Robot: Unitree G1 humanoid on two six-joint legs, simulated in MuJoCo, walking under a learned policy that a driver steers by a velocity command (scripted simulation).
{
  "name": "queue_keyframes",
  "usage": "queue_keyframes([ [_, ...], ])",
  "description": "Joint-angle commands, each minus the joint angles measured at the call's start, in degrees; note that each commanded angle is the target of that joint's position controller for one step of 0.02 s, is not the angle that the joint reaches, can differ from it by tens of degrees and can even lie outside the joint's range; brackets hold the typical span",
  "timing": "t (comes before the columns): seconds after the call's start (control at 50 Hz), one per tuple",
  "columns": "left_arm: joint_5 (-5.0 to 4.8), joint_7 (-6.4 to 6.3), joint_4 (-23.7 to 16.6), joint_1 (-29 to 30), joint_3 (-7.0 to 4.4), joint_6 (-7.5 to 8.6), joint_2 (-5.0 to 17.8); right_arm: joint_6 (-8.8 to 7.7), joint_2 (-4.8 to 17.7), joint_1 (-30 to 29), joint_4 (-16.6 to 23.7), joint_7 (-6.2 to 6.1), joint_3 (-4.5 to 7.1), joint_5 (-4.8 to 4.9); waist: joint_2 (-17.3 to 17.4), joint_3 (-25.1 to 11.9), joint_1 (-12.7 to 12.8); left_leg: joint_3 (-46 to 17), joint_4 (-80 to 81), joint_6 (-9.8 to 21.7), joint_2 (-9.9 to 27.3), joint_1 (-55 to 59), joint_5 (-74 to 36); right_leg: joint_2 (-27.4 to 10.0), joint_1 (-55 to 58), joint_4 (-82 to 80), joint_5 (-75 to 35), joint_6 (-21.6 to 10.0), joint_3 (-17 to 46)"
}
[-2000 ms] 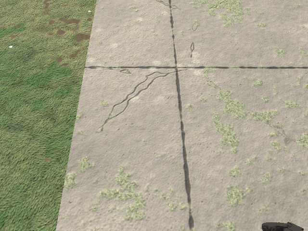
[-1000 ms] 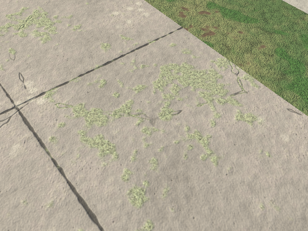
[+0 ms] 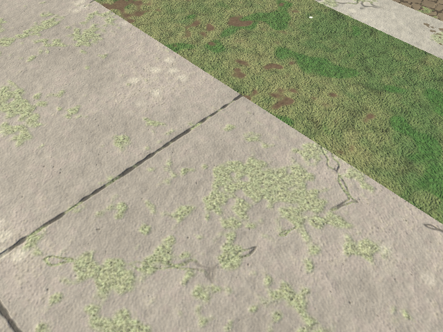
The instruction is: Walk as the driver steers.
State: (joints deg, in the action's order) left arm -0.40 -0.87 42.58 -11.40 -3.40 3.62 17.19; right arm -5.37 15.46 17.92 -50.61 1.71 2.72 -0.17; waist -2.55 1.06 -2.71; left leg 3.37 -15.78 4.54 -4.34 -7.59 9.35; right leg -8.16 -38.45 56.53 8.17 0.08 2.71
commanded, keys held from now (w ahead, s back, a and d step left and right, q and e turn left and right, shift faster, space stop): w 0.48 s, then w+q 0.52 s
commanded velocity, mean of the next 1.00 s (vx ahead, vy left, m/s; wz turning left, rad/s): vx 0.50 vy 0.00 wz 0.18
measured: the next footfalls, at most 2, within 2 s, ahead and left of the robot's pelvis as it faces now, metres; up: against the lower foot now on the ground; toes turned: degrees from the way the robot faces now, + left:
right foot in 0.26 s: +0.35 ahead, -0.15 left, +0.00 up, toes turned -2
left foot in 0.82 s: +0.64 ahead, +0.10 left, +0.00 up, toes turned +10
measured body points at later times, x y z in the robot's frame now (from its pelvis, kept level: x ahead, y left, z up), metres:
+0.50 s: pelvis +0.30 -0.06 +0.00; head +0.32 -0.07 +0.45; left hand +0.37 +0.21 -0.12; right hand +0.43 -0.34 -0.12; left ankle +0.33 +0.10 -0.67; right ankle +0.31 -0.15 -0.75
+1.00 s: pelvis +0.58 +0.03 -0.01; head +0.61 +0.05 +0.44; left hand +0.67 +0.33 -0.12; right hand +0.74 -0.23 -0.11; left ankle +0.60 +0.10 -0.75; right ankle +0.61 -0.14 -0.67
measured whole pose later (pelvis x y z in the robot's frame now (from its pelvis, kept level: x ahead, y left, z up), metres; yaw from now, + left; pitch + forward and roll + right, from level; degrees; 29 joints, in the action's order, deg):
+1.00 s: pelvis +0.58 +0.03 -0.01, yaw +14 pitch +2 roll +0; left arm 0.5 0.0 43.1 -9.8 -2.6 6.4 17.1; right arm -3.0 16.4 16.1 -42.4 1.5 3.8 0.4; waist -1.4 2.6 -1.6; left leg -2.0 -24.0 6.1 -6.3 -16.4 9.0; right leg -4.2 -30.8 62.8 19.0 0.6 3.0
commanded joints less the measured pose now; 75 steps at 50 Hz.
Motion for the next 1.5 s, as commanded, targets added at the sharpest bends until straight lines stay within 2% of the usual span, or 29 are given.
queue_keyframes([
  [0.02, 0.30, 0.28, -3.3, 1.3, -0.43, 0.93, 2.5, -0.87, 9.0, -3.6, 4.1, -0.89, 1.79, 0.42, 4.8, 2.0, 1.6, -8.9, 10.2, 8.3, 14.3, -2.8, -8.5, -0.8, -0.3, -9.8, -10.5, 1.0, 0.0],
  [0.16, -0.64, 2.92, -7.5, 13.5, 0.52, 2.38, 1.7, 1.34, 10.9, 4.4, 1.2, -1.43, 2.13, 1.30, 4.8, 4.1, -2.9, -7.8, 6.0, 7.1, 17.5, 8.5, -11.8, 3.2, -0.3, -26.0, -12.6, -0.7, -2.4],
  [0.22, -0.53, 3.54, -7.5, 10.4, -0.27, 2.49, 4.0, 2.34, 12.1, 3.6, 1.0, -1.88, 2.62, 1.43, 6.9, 1.3, 0.4, -8.0, -0.3, 5.4, 19.2, 13.7, -25.0, 5.4, 4.9, -28.0, -5.1, -3.2, -3.2],
  [0.26, -0.24, 2.85, -3.6, -3.9, -2.53, 2.40, 8.3, 2.94, 11.2, 1.9, 1.6, -2.15, 2.12, 1.07, 6.6, -8.4, 8.1, -4.3, -17.8, 2.7, 14.9, 9.6, -37.8, 7.6, 26.1, -29.1, -6.2, -6.6, -5.4],
  [0.28, 0.39, 2.11, -1.9, -14.2, -3.62, 1.98, 12.6, 2.70, 7.8, 2.9, 3.2, -2.28, 0.68, -0.50, -0.4, -17.9, 11.1, -2.0, -36.6, 0.6, 11.3, -3.1, -20.4, -3.7, 44.7, -26.2, -8.2, -10.4, 7.3],
  [0.3, 0.41, 2.55, -0.7, -14.9, -4.08, 1.93, 15.5, 1.31, 1.1, 10.8, 3.6, -1.53, -1.14, 0.23, -15.7, -24.3, 5.9, -4.9, -54.2, -2.3, 0.3, -25.9, 21.4, -14.8, 62.1, -33.3, 5.8, -19.4, 35.7],
  [0.32, -0.12, 2.54, -1.6, -14.5, -2.50, 1.93, 9.1, 0.12, 7.9, 5.7, 3.1, -1.10, 0.21, 1.53, -8.6, -21.6, 9.1, -11.3, -59.4, -1.7, 3.2, -32.5, 23.6, -13.4, 60.9, -37.6, 11.8, -17.2, 37.3],
  [0.34, -0.02, 2.30, -2.0, -10.4, -1.81, 1.93, 7.5, -0.64, 10.2, 0.0, 5.1, -0.80, 0.92, 2.79, -5.7, -13.0, 8.7, -9.7, -59.4, -1.1, 5.9, -35.7, 18.6, -11.7, 53.7, -38.7, 8.5, -15.0, 28.4],
  [0.38, 0.54, 2.39, -2.6, -4.1, -1.22, 1.87, 5.7, -0.76, 8.9, -4.0, 5.9, -1.10, 0.96, 1.44, 0.7, -5.0, 5.3, -7.6, -53.5, -1.9, 10.4, -32.5, 10.5, -7.6, 39.2, -41.6, -4.2, -13.9, 17.8],
  [0.5, 0.49, 1.99, -0.4, -3.0, -1.56, 3.07, 6.5, 1.98, 5.1, -4.8, 6.4, -1.38, 0.43, 0.64, -0.6, -0.7, 1.9, -6.8, -41.2, -5.4, 13.1, -30.1, 1.1, -4.8, 29.5, -49.3, -11.3, -14.8, 6.1],
  [0.7, -0.11, 0.72, 4.4, -7.7, -2.43, 1.46, 8.6, 1.42, 4.2, -18.7, 11.9, 0.99, 0.05, 1.39, -0.1, 3.6, 7.1, -4.7, -18.3, -2.3, 9.3, -31.7, -11.8, -6.9, 41.2, -48.0, -11.6, -9.6, -6.4],
  [0.76, -0.44, -0.02, 4.3, -5.9, -3.07, 0.16, 10.2, 1.52, 5.8, -16.5, 13.0, 1.82, 0.94, 1.09, -1.7, 1.3, 4.7, -1.1, -17.7, 0.3, 6.3, -27.3, -3.3, -7.8, 45.4, -40.0, -30.4, -7.5, -8.7],
  [0.8, -0.25, -0.87, 3.5, -4.5, -2.97, -1.04, 10.3, 1.87, 9.8, -3.2, 10.1, 1.43, 3.57, 1.18, -1.1, -6.7, -2.4, 2.1, -15.5, 3.2, 1.2, -8.9, -2.9, -4.5, 41.6, -21.1, -43.6, -4.6, -12.4],
  [0.82, 0.86, -1.32, 2.0, -5.9, -1.91, -0.87, 8.2, 2.31, 14.8, 6.3, 8.4, 0.46, 5.48, 1.36, 5.6, -13.0, -5.7, -10.4, -15.4, 6.9, 8.3, 8.6, -4.4, -1.8, 28.1, -3.0, -28.5, -2.2, -13.2],
  [0.84, 2.17, -0.11, -0.5, -12.1, 0.70, 0.95, 0.2, 2.10, 19.8, 5.8, 8.8, 0.36, 6.11, 1.79, 19.6, -18.6, 0.8, -43.0, -8.9, 18.3, 21.5, 27.8, 6.7, 11.0, 2.2, 16.1, 22.4, 1.6, -7.5],
  [0.86, 0.06, 0.90, -0.2, -6.8, -0.01, 3.15, 5.2, 1.77, 14.5, 7.4, 9.8, 0.44, 4.72, 1.78, 13.1, -22.4, -3.6, -50.5, -1.9, 18.1, 22.7, 30.9, 13.9, 10.0, -4.8, 21.7, 25.2, 0.5, 3.3],
  [0.88, -1.84, 1.47, -1.9, -1.8, -0.63, 4.40, 7.6, 1.39, 12.0, 5.1, 9.8, 0.28, 4.08, 1.27, 10.5, -14.1, -4.1, -42.4, -1.1, 15.4, 21.3, 25.3, 10.6, 7.3, -8.9, 21.2, 20.0, -0.8, 3.2],
  [0.92, 0.24, 0.76, -2.3, 1.3, -0.74, 5.09, 7.3, 1.33, 9.3, -1.7, 11.5, 0.01, 3.26, 1.00, 2.8, -6.2, -0.1, -30.9, -0.4, 12.6, 17.1, 9.2, -1.5, 3.1, -3.9, 12.1, 12.3, -1.0, 2.3],
  [1.0, 1.40, 0.52, -3.0, -0.5, -0.95, 2.77, 5.6, 1.28, 8.9, -3.8, 13.1, -0.94, 3.08, 0.66, 4.9, -3.7, 3.6, -23.3, 3.1, 13.0, 13.7, -2.8, -14.3, 2.0, 2.9, 3.0, 8.0, 1.8, 1.4],
  [1.12, 1.03, 0.98, -6.5, 11.4, 0.19, 2.83, 2.5, 2.10, 10.6, 1.1, 11.7, -2.66, 3.71, 1.43, 6.5, -1.1, -0.6, -17.8, 2.1, 8.3, 8.5, -6.9, -11.0, 6.5, 7.1, -20.8, -12.6, 3.9, -0.1],
  [1.2, 0.19, 1.96, -8.3, 15.8, -0.30, 3.63, 4.1, 2.91, 10.1, 4.6, 10.4, -2.94, 3.69, 1.82, 7.3, -0.7, -2.0, -23.4, -1.9, 7.3, 10.6, -1.6, -7.1, 8.3, 8.6, -27.9, -12.3, 2.7, 1.4],
  [1.26, 0.03, 2.36, -7.7, 12.8, -1.19, 4.39, 5.9, 3.54, 10.0, 3.9, 10.4, -3.24, 3.83, 1.48, 9.6, -1.4, 0.1, -27.3, -7.0, 6.2, 12.6, 3.2, -10.3, 8.5, 11.7, -30.1, -5.8, 0.4, 1.6],
  [1.3, 1.11, 1.92, -5.3, 2.3, -2.51, 5.01, 8.3, 3.44, 7.0, 2.7, 11.0, -2.87, 2.73, 1.03, 9.0, -8.4, 5.3, -23.9, -18.5, 3.7, 8.7, 1.0, -18.1, 5.8, 28.9, -31.8, -7.6, -3.9, 1.7],
  [1.32, 1.74, 1.52, -4.5, -6.8, -3.21, 4.88, 11.3, 3.23, 4.5, 3.2, 12.1, -2.84, 1.61, -0.12, 2.7, -16.7, 8.6, -19.1, -34.2, 1.5, 4.7, -7.0, -7.0, -3.5, 44.0, -30.1, -6.6, -7.7, 12.2],
  [1.34, 1.60, 2.16, -1.3, -11.1, -4.34, 4.05, 14.5, 2.67, 1.7, 12.9, 12.2, -2.71, 0.79, 1.86, -18.1, -21.1, 4.3, -13.7, -51.4, -2.4, -2.8, -27.9, 23.2, -14.3, 59.7, -35.5, 5.4, -17.4, 39.0],
  [1.36, -0.31, 2.43, -2.1, -10.0, -3.03, 3.86, 8.7, 2.40, 7.4, 11.3, 10.7, -2.78, 1.50, 2.26, -10.3, -16.1, 6.0, -16.0, -57.4, -2.9, 1.3, -34.6, 23.1, -14.1, 57.3, -38.4, 17.7, -16.0, 42.1],
  [1.4, 0.47, 2.17, -2.9, -4.7, -1.83, 3.10, 5.5, 2.25, 9.2, -0.4, 12.7, -2.69, 2.09, 1.39, 0.0, -4.6, 6.7, -12.6, -57.0, -3.2, 4.9, -35.1, 14.1, -9.2, 43.4, -40.2, 10.4, -12.5, 26.6],
  [1.44, 1.22, 2.05, -2.3, -2.6, -1.11, 2.92, 4.1, 1.78, 7.5, -2.9, 13.8, -2.13, 2.13, 0.70, -0.8, -1.3, 4.2, -11.2, -51.3, -3.3, 8.0, -31.9, 10.3, -5.7, 35.2, -42.6, -0.3, -12.3, 19.0],
  [1.5, 0.27, 2.06, -1.0, -3.3, -1.21, 3.16, 4.7, 1.93, 4.4, -2.9, 14.0, -1.63, 1.26, 0.79, -3.0, -1.4, 3.2, -8.1, -43.5, -4.1, 9.5, -29.8, 9.7, -4.5, 32.0, -45.5, -6.9, -13.5, 13.6],
])
Keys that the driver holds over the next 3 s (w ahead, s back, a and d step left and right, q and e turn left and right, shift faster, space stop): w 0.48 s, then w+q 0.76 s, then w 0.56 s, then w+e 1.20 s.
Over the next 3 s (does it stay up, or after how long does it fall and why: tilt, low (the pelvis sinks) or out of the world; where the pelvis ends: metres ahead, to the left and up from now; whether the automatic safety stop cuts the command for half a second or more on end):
stays up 1.62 0.39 -0.01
